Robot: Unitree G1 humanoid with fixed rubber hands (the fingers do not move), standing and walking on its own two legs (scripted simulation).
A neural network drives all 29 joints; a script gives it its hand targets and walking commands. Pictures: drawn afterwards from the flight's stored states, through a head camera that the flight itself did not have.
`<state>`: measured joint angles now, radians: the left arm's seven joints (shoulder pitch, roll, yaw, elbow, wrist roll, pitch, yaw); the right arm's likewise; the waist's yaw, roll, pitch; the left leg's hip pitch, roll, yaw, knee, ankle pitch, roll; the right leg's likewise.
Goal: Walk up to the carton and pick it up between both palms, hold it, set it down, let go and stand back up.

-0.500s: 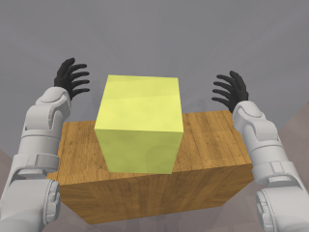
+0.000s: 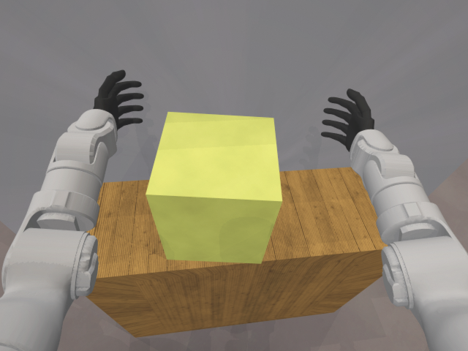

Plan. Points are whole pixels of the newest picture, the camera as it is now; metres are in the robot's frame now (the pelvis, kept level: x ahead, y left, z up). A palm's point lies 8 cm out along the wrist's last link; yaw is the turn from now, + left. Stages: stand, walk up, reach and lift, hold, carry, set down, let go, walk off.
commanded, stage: reach and lift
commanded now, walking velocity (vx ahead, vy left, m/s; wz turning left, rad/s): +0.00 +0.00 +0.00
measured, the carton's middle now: (217, 192) +0.41 +0.05 -0.01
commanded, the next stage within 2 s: none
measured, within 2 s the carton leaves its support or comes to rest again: neither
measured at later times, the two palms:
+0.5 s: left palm (124, 168) +0.41 +0.22 +0.06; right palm (329, 171) +0.43 -0.17 +0.06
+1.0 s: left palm (139, 176) +0.41 +0.20 +0.04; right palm (320, 179) +0.43 -0.16 +0.04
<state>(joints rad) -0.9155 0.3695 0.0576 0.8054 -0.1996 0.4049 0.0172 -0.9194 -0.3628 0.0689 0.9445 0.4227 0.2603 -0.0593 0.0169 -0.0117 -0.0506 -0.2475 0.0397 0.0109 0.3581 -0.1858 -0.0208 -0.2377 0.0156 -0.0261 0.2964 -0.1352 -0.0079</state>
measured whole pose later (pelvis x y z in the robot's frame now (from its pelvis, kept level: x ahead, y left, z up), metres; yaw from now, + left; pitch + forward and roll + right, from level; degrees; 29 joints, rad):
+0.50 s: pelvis +0.00 +0.00 -0.02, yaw +1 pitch +15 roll -1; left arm -0.91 0.26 -0.01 1.38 -0.25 -0.25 0.04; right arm -0.88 -0.25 0.12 1.31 0.37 -0.19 -0.07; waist 0.04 -0.01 -0.20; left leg -0.56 0.04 -0.01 0.54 -0.24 -0.03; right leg -0.54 0.02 -0.05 0.48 -0.20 -0.01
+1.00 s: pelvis -0.02 -0.01 -0.03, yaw +1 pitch +21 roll -1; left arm -0.96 0.22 -0.02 1.45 -0.29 -0.34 0.06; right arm -0.92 -0.21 0.11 1.29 0.34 -0.24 -0.08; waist 0.04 0.00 -0.26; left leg -0.76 0.04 -0.01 0.66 -0.27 -0.03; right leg -0.76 0.01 -0.04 0.64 -0.24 -0.02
